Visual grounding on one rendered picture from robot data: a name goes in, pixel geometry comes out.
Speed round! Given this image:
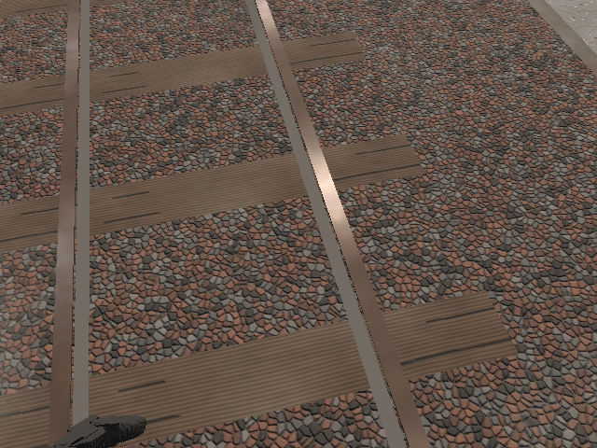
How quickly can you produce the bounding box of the robot left hand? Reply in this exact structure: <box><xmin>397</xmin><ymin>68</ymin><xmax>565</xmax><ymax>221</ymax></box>
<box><xmin>47</xmin><ymin>415</ymin><xmax>146</xmax><ymax>448</ymax></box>

